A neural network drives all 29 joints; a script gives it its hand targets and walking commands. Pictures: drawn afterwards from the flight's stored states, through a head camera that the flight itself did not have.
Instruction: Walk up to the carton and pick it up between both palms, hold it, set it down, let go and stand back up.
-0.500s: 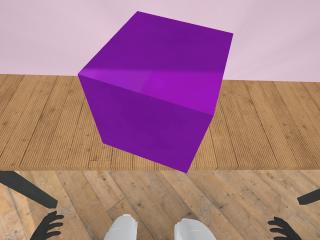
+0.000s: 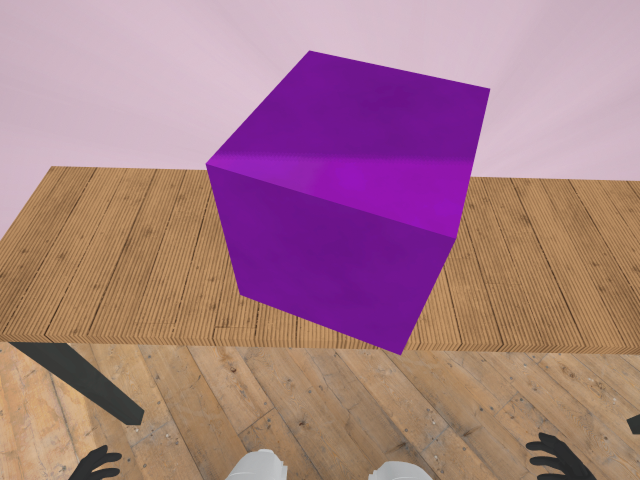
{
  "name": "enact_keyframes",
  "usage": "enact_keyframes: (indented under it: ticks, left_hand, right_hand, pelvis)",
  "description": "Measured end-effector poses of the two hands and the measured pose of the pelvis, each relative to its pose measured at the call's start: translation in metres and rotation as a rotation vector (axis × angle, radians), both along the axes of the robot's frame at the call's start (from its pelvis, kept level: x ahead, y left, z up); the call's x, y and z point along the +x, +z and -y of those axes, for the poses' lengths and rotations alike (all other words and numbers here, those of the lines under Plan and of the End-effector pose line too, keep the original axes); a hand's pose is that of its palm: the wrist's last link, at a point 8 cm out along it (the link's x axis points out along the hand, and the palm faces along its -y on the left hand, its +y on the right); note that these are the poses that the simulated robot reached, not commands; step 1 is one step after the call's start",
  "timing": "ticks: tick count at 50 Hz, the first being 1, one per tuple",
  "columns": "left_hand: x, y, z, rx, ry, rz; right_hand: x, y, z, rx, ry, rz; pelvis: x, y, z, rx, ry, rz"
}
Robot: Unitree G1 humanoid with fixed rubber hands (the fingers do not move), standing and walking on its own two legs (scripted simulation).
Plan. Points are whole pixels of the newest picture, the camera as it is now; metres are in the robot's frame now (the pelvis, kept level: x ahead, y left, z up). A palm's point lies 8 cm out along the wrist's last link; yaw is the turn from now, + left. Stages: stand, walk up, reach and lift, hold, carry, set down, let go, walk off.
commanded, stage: walk up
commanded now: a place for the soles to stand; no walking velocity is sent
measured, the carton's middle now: (354, 200) +0.48 -0.04 +0.07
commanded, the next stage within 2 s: reach and lift in 0.56 s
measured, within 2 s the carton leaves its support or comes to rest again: neither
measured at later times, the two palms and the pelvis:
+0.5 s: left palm out of the picture +0.12 +0.31 -0.08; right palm out of the picture +0.13 -0.30 -0.07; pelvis +0.01 +0.01 +0.00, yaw +0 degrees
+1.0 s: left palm (78, 448) +0.16 +0.30 -0.04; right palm (548, 454) +0.16 -0.26 -0.04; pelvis +0.00 +0.01 +0.03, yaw +0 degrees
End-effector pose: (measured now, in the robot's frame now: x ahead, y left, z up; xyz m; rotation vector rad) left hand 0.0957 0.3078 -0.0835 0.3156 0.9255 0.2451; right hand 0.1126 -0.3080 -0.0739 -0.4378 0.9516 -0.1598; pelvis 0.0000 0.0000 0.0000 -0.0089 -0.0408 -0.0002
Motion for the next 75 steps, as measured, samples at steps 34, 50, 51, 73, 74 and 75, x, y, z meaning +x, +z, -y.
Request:
enact_keyframes:
  ticks: [34, 50, 51, 73, 74, 75]
  left_hand:
    - [0.033, -0.011, -0.001, -0.029, 0.018, -0.148]
    - [0.067, 0.044, 0.008, -0.050, -0.036, -0.006]
    - [0.065, 0.045, 0.008, -0.053, -0.037, -0.004]
    - [0.098, 0.069, 0.014, -0.137, -0.137, 0.195]
    - [0.098, 0.070, 0.015, -0.142, -0.141, 0.203]
    - [0.098, 0.070, 0.015, -0.149, -0.145, 0.213]
  right_hand:
    - [0.031, -0.004, -0.022, 0.080, -0.008, 0.124]
    - [0.044, 0.032, -0.048, 0.107, -0.050, 0.258]
    - [0.044, 0.034, -0.048, 0.105, -0.053, 0.261]
    - [0.066, 0.060, -0.101, 0.175, -0.121, 0.418]
    - [0.068, 0.062, -0.101, 0.171, -0.121, 0.429]
    - [0.069, 0.064, -0.101, 0.167, -0.122, 0.441]
  pelvis:
    - [-0.002, 0.000, -0.011, -0.013, 0.007, 0.009]
    - [0.002, 0.033, -0.009, -0.014, -0.007, -0.014]
    - [0.003, 0.035, -0.009, -0.014, -0.007, -0.015]
    - [0.026, 0.049, -0.014, -0.015, -0.010, -0.013]
    - [0.027, 0.049, -0.015, -0.015, -0.010, -0.015]
    - [0.028, 0.049, -0.015, -0.016, -0.010, -0.016]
